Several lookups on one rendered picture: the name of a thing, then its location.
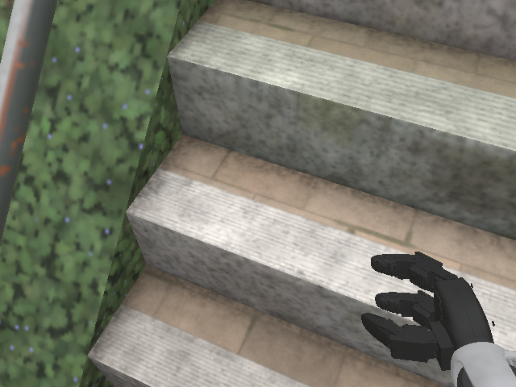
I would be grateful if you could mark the robot right forearm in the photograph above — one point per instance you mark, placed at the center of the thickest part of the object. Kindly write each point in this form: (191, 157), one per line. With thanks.
(482, 364)

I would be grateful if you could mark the right robot hand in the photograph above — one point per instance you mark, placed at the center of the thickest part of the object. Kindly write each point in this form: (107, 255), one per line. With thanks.
(449, 320)

